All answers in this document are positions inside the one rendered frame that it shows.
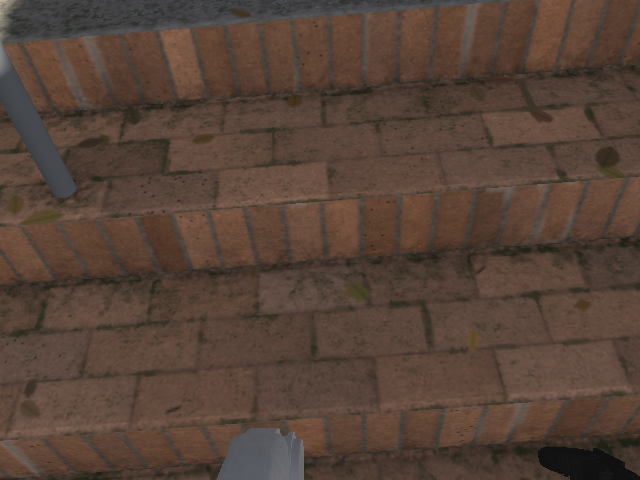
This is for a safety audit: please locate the right robot hand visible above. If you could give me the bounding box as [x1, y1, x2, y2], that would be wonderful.
[538, 447, 640, 480]

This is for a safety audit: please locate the robot left thigh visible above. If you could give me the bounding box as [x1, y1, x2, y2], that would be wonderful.
[216, 428, 304, 480]

